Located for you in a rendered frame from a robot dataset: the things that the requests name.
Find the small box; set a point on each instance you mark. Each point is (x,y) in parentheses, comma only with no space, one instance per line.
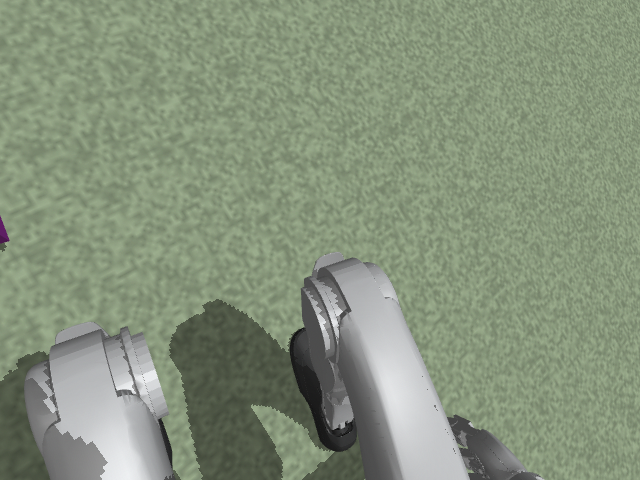
(3,234)

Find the right robot hand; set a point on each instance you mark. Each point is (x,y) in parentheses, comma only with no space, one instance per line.
(486,455)

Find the right robot foot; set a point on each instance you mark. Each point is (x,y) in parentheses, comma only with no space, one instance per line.
(309,386)

